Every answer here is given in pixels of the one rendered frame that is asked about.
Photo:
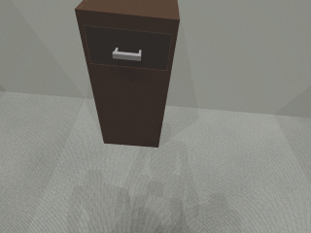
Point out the cabinet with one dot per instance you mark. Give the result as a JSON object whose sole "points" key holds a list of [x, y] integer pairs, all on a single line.
{"points": [[130, 101]]}

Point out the drawer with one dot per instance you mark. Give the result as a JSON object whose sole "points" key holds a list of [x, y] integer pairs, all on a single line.
{"points": [[102, 41]]}

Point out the handle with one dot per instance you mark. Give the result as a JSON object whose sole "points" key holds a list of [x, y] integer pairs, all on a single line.
{"points": [[127, 55]]}

